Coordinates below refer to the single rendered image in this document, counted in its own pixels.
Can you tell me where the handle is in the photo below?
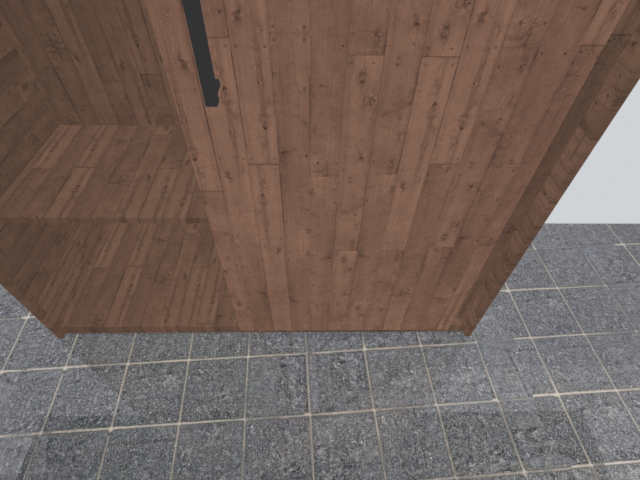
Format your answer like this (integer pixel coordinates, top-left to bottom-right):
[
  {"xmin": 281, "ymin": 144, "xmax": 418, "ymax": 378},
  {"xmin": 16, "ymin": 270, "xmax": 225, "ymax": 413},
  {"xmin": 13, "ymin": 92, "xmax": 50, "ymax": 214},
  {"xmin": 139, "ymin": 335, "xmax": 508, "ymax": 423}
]
[{"xmin": 182, "ymin": 0, "xmax": 220, "ymax": 107}]

